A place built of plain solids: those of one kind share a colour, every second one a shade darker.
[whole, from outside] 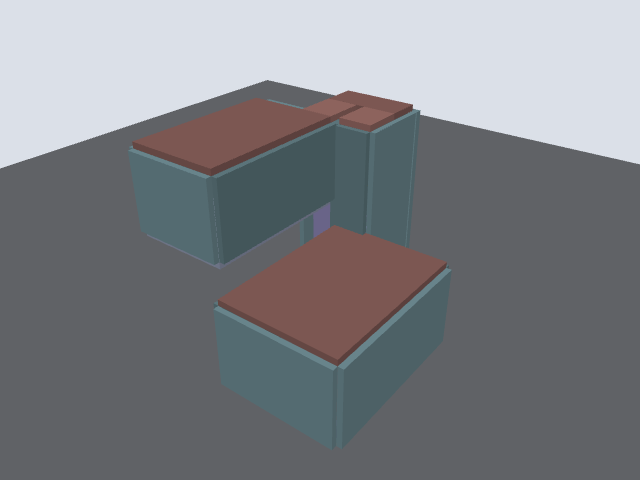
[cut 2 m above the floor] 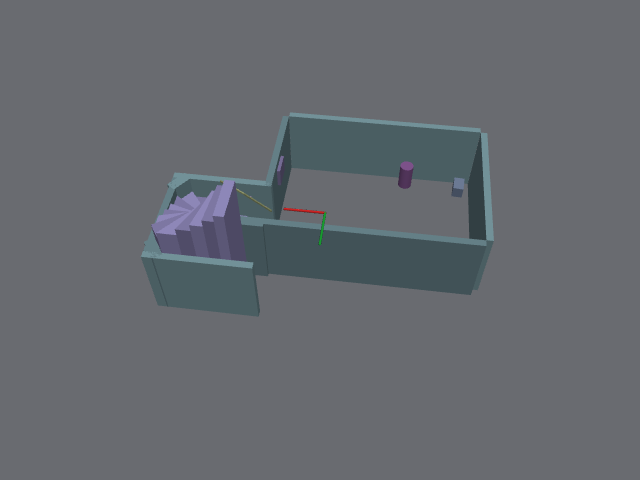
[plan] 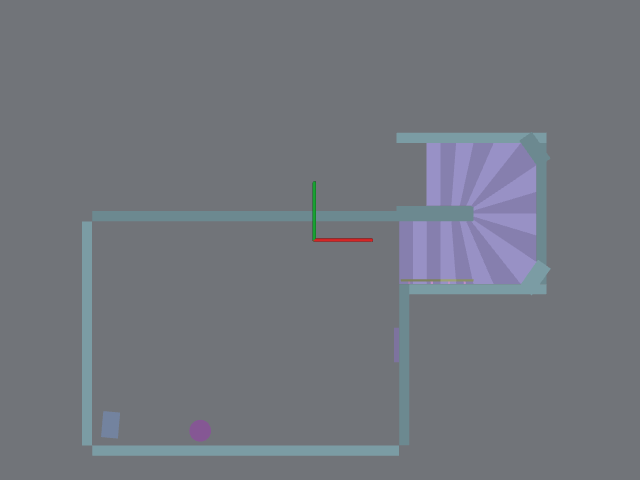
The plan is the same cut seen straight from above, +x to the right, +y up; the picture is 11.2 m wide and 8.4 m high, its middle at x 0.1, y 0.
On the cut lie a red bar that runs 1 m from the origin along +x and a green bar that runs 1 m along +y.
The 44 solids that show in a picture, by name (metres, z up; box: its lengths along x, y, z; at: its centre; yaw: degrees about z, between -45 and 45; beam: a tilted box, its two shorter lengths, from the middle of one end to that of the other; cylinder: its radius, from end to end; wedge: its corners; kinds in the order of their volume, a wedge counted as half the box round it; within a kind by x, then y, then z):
{
 "wall_1": {"box": [0.18, 3.92, 2.68], "at": [-3.98, -1.63, 1.29]},
 "wall_2": {"box": [0.18, 3.0, 2.48], "at": [-3.55, 2.1, 4.92]},
 "wall_3": {"box": [5.37, 0.18, 2.68], "at": [-1.2, -3.69, 1.29]},
 "wall_4": {"box": [5.37, 0.18, 2.68], "at": [-1.2, 0.42, 1.29]},
 "wall_5": {"box": [4.9, 0.18, 2.48], "at": [-1.01, 0.51, 4.92]},
 "wall_6": {"box": [0.18, 1.1, 3.52], "at": [1.39, -0.22, 4.39]},
 "wall_7": {"box": [0.18, 2.82, 2.68], "at": [1.57, -2.18, 1.29]},
 "wall_8": {"box": [0.61, 1.9, 2.48], "at": [1.74, 2.65, 4.92]},
 "wall_9": {"box": [1.35, 0.27, 6.45], "at": [2.11, 0.46, 2.93]},
 "wall_10": {"box": [2.63, 0.18, 6.2], "at": [2.75, 1.79, 3.05]},
 "wall_11": {"box": [2.58, 0.18, 6.2], "at": [2.78, -0.86, 3.05]},
 "wall_12": {"box": [0.27, 0.57, 6.45], "at": [3.86, -0.66, 2.93], "yaw": -35.1},
 "wall_13": {"box": [0.27, 0.57, 6.45], "at": [3.86, 1.58, 2.93], "yaw": 35.1},
 "wall_14": {"box": [0.18, 2.47, 6.2], "at": [3.98, 0.46, 3.05]},
 "tread_1": {"wedge": [[1.49, -0.77, -0.05], [1.49, -0.77, 0.19], [1.49, 0.33, -0.05], [1.49, 0.33, 0.19], [1.73, -0.77, -0.05], [1.73, -0.77, 0.19], [1.73, 0.33, -0.05], [1.73, 0.33, 0.19]]},
 "tread_2": {"wedge": [[1.73, -0.77, -0.05], [1.73, -0.77, 0.39], [1.73, 0.33, -0.05], [1.73, 0.33, 0.39], [1.97, -0.77, -0.05], [1.97, -0.77, 0.38], [1.97, 0.33, -0.05], [1.97, 0.33, 0.38]]},
 "tread_3": {"wedge": [[1.96, 0.6, -0.05], [1.96, 0.6, 3.48], [1.96, 1.7, -0.05], [1.96, 1.7, 3.48], [2.21, 0.6, -0.05], [2.21, 0.6, 3.48], [2.21, 1.7, -0.05], [2.21, 1.7, 3.48]]},
 "tread_4": {"wedge": [[1.97, -0.77, -0.05], [1.97, -0.77, 0.58], [1.97, 0.33, -0.05], [1.97, 0.33, 0.58], [2.21, -0.77, -0.05], [2.21, -0.77, 0.58], [2.21, 0.33, -0.05], [2.21, 0.33, 0.58]]},
 "tread_5": {"wedge": [[2.2, 0.6, -0.05], [2.2, 0.6, 3.29], [2.21, 1.7, -0.05], [2.21, 1.7, 3.29], [2.4, 0.6, -0.05], [2.4, 0.6, 3.29], [2.48, 1.7, -0.05], [2.48, 1.7, 3.29]]},
 "tread_6": {"wedge": [[2.21, -0.77, -0.05], [2.21, -0.77, 0.77], [2.21, 0.33, -0.05], [2.21, 0.33, 0.77], [2.4, 0.33, -0.05], [2.4, 0.33, 0.77], [2.49, -0.77, -0.05], [2.49, -0.77, 0.77]]},
 "tread_7": {"wedge": [[2.39, 0.6, -0.05], [2.39, 0.6, 3.09], [2.48, 1.7, -0.05], [2.48, 1.7, 3.09], [2.55, 0.6, -0.05], [2.55, 0.6, 3.09], [2.79, 1.7, -0.05], [2.79, 1.7, 3.09]]},
 "tread_8": {"wedge": [[2.4, 0.33, -0.05], [2.4, 0.33, 0.97], [2.48, -0.77, -0.05], [2.48, -0.77, 0.97], [2.55, 0.33, -0.05], [2.55, 0.33, 0.97], [2.79, -0.77, -0.05], [2.79, -0.77, 0.97]]},
 "tread_9": {"wedge": [[2.54, 0.6, -0.05], [2.54, 0.6, 2.9], [2.66, 0.6, -0.05], [2.66, 0.6, 2.9], [2.78, 1.7, -0.05], [2.78, 1.7, 2.9], [3.14, 1.7, -0.05], [3.14, 1.7, 2.9]]},
 "tread_10": {"wedge": [[2.55, 0.33, -0.05], [2.55, 0.33, 1.16], [2.66, 0.33, -0.05], [2.66, 0.33, 1.16], [2.79, -0.77, -0.05], [2.79, -0.77, 1.16], [3.14, -0.77, -0.05], [3.14, -0.77, 1.16]]},
 "tread_11": {"wedge": [[2.66, 0.33, -0.05], [2.66, 0.33, 1.35], [2.75, 0.33, -0.05], [2.75, 0.33, 1.35], [3.14, -0.77, -0.05], [3.14, -0.77, 1.35], [3.62, -0.77, -0.05], [3.62, -0.77, 1.35]]},
 "tread_12": {"wedge": [[2.66, 0.6, -0.05], [2.66, 0.6, 2.71], [2.75, 0.6, -0.05], [2.75, 0.6, 2.71], [3.14, 1.7, -0.05], [3.14, 1.7, 2.7], [3.61, 1.7, -0.05], [3.61, 1.7, 2.71]]},
 "tread_13": {"wedge": [[2.74, 0.6, -0.05], [2.74, 0.6, 2.51], [2.79, 0.57, -0.05], [2.79, 0.57, 2.51], [3.61, 1.7, -0.05], [3.61, 1.7, 2.51], [3.89, 1.31, -0.05], [3.89, 1.31, 2.51]]},
 "tread_14": {"wedge": [[2.75, 0.33, -0.05], [2.75, 0.33, 1.55], [2.79, 0.36, -0.05], [2.79, 0.36, 1.55], [3.62, -0.77, -0.05], [3.62, -0.77, 1.55], [3.89, -0.38, -0.05], [3.89, -0.38, 1.54]]},
 "tread_15": {"wedge": [[2.79, 0.35, -0.05], [2.79, 0.35, 1.74], [2.79, 0.41, -0.05], [2.79, 0.41, 1.74], [3.89, -0.38, -0.05], [3.89, -0.38, 1.74], [3.89, 0.08, -0.05], [3.89, 0.08, 1.74]]},
 "tread_16": {"wedge": [[2.79, 0.41, -0.05], [2.79, 0.41, 1.93], [2.79, 0.47, -0.05], [2.79, 0.47, 1.93], [3.89, 0.08, -0.05], [3.89, 0.08, 1.93], [3.89, 0.47, -0.05], [3.89, 0.47, 1.93]]},
 "tread_17": {"wedge": [[2.79, 0.46, -0.05], [2.79, 0.46, 2.13], [2.79, 0.52, -0.05], [2.79, 0.52, 2.13], [3.89, 0.46, -0.05], [3.89, 0.46, 2.13], [3.89, 0.85, -0.05], [3.89, 0.85, 2.12]]},
 "tread_18": {"wedge": [[2.79, 0.51, -0.05], [2.79, 0.51, 2.32], [2.79, 0.57, -0.05], [2.79, 0.57, 2.32], [3.89, 0.84, -0.05], [3.89, 0.84, 2.32], [3.89, 1.31, -0.05], [3.89, 1.31, 2.32]]},
 "roof_1": {"box": [5.37, 3.92, 0.2], "at": [-1.2, -1.63, 2.73]},
 "roof_2": {"box": [4.9, 3.0, 0.2], "at": [-1.01, 2.1, 6.25]},
 "roof_3": {"box": [1.35, 1.1, 0.2], "at": [2.11, 1.15, 6.25]},
 "roof_4": {"box": [1.3, 1.1, 0.2], "at": [2.14, -0.22, 6.25]},
 "roof_5": {"box": [1.1, 2.47, 0.2], "at": [3.34, 0.46, 6.25]},
 "floor_1": {"box": [5.43, 3.0, 0.23], "at": [-0.75, 2.1, 3.56]},
 "bin_1": {"cylinder": 0.19, "from": [-2.0, -3.34, 0.0], "to": [-2.0, -3.34, 0.75]},
 "bucket_1": {"box": [0.3, 0.46, 0.39], "at": [-3.56, -3.23, 0.14], "yaw": -4.9},
 "cabinet_1": {"box": [0.09, 0.61, 0.52], "at": [1.44, -1.84, 1.55]},
 "guard_rail_1": {"wedge": [[1.51, -0.73, 1.11], [1.51, -0.73, 1.17], [1.51, -0.69, 1.11], [1.51, -0.69, 1.17], [2.21, -0.73, 1.67], [2.21, -0.73, 1.73], [2.21, -0.69, 1.67], [2.21, -0.69, 1.73]]},
 "guard_rail_2": {"wedge": [[2.21, -0.73, 1.68], [2.21, -0.73, 1.73], [2.21, -0.69, 1.68], [2.21, -0.69, 1.73], [2.48, -0.73, 1.87], [2.48, -0.73, 1.92], [2.48, -0.69, 1.87], [2.48, -0.69, 1.92]]},
 "guard_rail_3": {"wedge": [[2.48, -0.73, 1.87], [2.48, -0.73, 1.92], [2.48, -0.69, 1.87], [2.48, -0.69, 1.92], [2.79, -0.73, 2.06], [2.79, -0.73, 2.11], [2.79, -0.69, 2.06], [2.79, -0.69, 2.11]]}
}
